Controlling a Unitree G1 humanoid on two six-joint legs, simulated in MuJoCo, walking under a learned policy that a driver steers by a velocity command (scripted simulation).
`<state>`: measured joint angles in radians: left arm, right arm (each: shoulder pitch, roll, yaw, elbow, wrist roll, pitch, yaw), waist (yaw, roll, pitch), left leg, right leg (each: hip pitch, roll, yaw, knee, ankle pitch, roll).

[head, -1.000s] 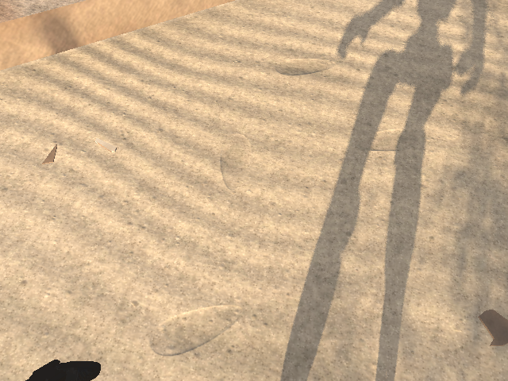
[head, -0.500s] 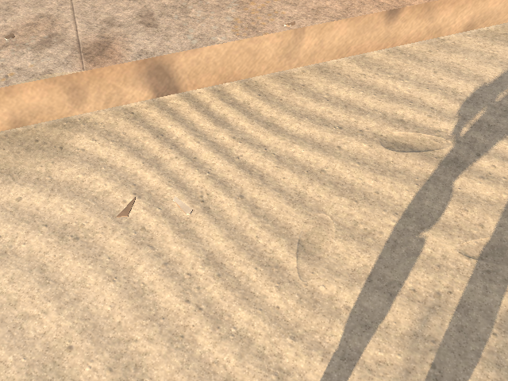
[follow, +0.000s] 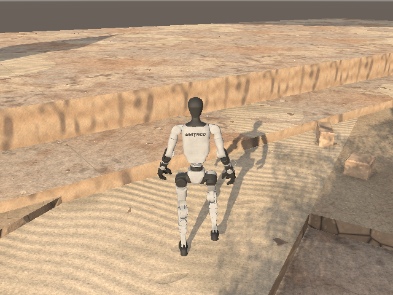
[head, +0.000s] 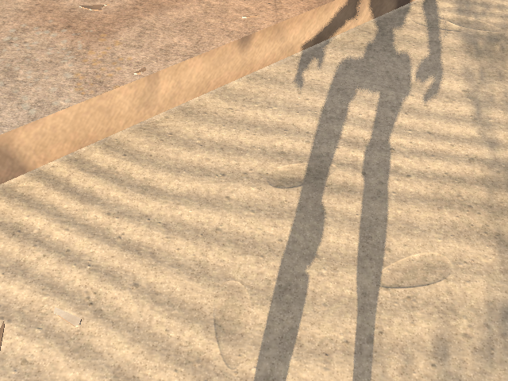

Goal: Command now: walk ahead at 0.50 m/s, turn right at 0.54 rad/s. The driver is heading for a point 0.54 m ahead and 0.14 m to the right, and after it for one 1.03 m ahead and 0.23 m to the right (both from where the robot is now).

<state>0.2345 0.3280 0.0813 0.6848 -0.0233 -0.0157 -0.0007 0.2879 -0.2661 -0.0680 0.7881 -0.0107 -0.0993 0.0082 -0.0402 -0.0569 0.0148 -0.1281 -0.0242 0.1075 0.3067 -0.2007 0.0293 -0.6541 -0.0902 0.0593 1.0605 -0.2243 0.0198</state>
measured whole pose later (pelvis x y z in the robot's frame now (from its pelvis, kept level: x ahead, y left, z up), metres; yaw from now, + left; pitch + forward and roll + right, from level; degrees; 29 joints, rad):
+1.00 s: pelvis +0.53 -0.13 +0.00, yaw -30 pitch +1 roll +1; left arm 0.20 0.30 0.05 0.67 0.00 -0.05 0.00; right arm 0.34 -0.26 -0.05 0.83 0.00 -0.09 0.02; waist -0.06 -0.05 0.02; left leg -0.15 -0.05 0.01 0.31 -0.19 0.04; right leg -0.61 -0.07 0.06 0.93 -0.24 0.00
